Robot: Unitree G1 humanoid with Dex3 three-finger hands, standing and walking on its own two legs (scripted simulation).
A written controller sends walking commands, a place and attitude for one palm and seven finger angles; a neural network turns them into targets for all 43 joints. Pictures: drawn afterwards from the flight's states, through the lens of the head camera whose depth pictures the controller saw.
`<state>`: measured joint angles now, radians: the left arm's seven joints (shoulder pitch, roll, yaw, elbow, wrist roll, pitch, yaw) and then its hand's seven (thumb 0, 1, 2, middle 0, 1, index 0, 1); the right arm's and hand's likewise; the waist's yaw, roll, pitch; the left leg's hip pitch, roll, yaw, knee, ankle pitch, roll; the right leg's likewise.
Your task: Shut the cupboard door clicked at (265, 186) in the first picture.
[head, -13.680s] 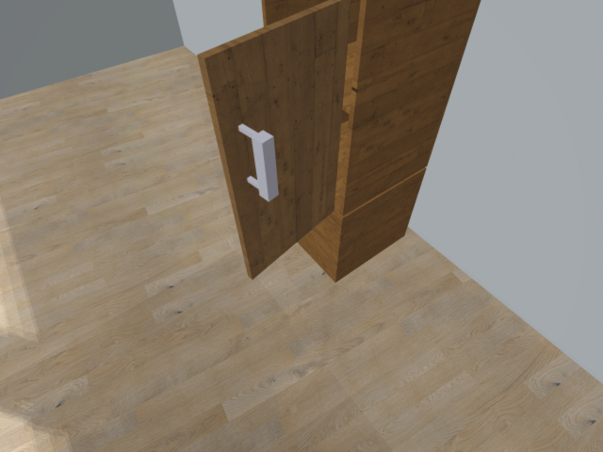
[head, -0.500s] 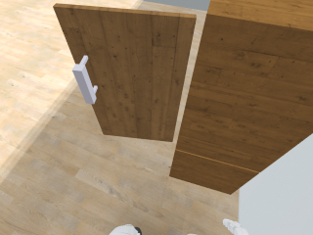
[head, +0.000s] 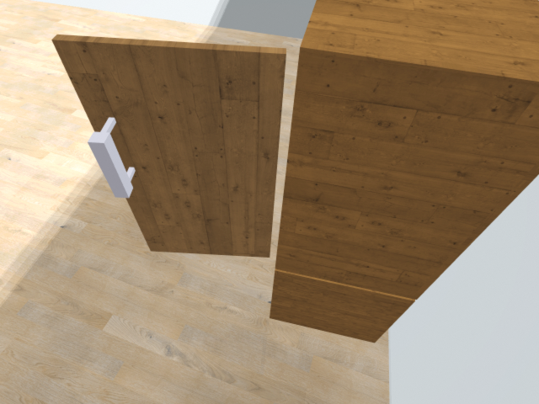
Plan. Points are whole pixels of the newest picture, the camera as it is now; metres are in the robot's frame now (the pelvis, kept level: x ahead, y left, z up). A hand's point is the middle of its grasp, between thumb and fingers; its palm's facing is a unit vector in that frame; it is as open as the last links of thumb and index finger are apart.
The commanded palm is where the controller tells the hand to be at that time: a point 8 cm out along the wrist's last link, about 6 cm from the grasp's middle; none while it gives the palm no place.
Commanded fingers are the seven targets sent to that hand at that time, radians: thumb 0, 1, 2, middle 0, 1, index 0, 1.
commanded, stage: come to a stop and stand still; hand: left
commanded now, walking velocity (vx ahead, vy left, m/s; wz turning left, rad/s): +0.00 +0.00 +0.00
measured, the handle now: (117, 158) +0.51 +0.31 +0.05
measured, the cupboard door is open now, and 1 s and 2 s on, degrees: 100 100 100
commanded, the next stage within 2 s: look again from close up in 0.02 s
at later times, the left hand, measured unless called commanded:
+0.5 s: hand out of the picture +0.01 +0.23 -0.17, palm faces +0.02 -0.97 -0.25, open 7.3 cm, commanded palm none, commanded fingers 0.00 0.90 0.90 -0.20 -0.30 -0.20 -0.30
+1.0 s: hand out of the picture -0.09 +0.25 -0.18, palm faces +0.03 -0.98 -0.22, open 7.4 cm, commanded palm none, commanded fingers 0.00 0.90 0.90 -0.20 -0.30 -0.20 -0.30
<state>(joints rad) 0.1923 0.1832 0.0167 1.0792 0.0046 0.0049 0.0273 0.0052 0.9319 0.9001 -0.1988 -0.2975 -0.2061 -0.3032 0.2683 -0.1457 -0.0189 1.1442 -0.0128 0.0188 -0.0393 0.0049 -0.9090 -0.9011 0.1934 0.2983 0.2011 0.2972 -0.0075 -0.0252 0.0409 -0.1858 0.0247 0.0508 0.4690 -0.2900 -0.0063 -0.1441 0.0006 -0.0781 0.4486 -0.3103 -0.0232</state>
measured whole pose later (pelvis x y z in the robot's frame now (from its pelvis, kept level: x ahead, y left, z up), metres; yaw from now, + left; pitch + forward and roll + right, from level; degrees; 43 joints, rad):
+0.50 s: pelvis -0.03 +0.03 +0.00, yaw +0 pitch -3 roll -1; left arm 0.28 0.23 -0.01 0.99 0.02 0.00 0.04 0.00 0.90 0.90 -0.20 -0.30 -0.21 -0.30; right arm 0.20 -0.24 -0.03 0.99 -0.02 0.00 -0.02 0.01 -0.91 -0.90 0.20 0.30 0.20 0.30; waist 0.01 0.00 0.01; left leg -0.20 0.00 0.06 0.54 -0.29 0.04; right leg -0.15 -0.03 -0.07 0.50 -0.30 0.01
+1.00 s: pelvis -0.05 +0.06 +0.00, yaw +1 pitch -1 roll -2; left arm 0.39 0.21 0.00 1.06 0.03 0.02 0.03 0.00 0.90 0.90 -0.20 -0.30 -0.20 -0.30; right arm 0.32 -0.20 -0.01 1.06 -0.02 0.04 0.00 0.00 -0.91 -0.90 0.20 0.30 0.20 0.30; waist 0.01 0.01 -0.01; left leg -0.27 -0.03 0.08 0.55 -0.34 0.03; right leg -0.19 -0.07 -0.06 0.44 -0.27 0.03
